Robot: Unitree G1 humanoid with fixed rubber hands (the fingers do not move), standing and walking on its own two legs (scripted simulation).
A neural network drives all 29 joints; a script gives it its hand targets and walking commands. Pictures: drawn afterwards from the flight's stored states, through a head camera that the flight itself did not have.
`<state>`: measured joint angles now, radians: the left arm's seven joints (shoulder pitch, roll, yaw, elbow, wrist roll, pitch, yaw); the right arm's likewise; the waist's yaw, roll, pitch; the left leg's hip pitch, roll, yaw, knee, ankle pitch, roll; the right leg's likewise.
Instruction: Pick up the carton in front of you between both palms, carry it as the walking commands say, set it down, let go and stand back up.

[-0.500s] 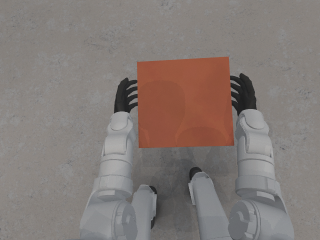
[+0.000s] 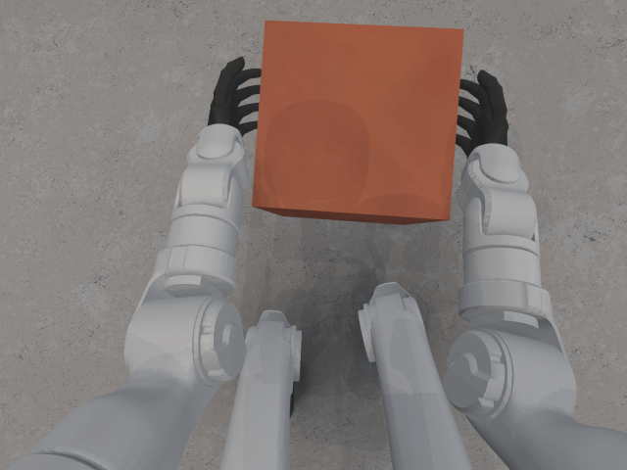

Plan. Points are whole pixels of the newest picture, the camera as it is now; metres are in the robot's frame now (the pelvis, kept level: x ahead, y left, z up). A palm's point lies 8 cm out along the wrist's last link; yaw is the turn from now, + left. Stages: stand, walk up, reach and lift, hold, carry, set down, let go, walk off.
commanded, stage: set down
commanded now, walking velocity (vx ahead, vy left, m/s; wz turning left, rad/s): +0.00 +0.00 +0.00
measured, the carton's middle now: (350, 146) +0.49 -0.09 -0.18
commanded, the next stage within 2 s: none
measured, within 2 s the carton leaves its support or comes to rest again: rests again in 1.14 s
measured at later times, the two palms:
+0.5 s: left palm (267, 136) +0.55 +0.03 -0.25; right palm (456, 164) +0.45 -0.25 -0.25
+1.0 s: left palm (272, 142) +0.56 +0.03 -0.31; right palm (446, 170) +0.45 -0.25 -0.30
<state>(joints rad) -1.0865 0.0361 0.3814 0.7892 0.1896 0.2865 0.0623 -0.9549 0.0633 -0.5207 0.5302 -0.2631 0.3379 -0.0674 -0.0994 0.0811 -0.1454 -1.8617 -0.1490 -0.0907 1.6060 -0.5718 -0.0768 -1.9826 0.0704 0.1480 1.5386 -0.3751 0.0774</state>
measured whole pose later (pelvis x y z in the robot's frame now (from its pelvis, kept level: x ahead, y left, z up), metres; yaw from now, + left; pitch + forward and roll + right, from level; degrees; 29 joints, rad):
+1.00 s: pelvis -0.01 +0.02 -0.13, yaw -1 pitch +45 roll -4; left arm -1.61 0.27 -0.02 1.18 0.01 0.23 0.14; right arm -1.30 -0.09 -0.64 0.77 -0.15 0.25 -0.03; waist -0.21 0.06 0.25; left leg -2.24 -0.21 -0.09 2.11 -0.66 -0.05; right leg -2.30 0.01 0.08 1.98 -0.48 0.12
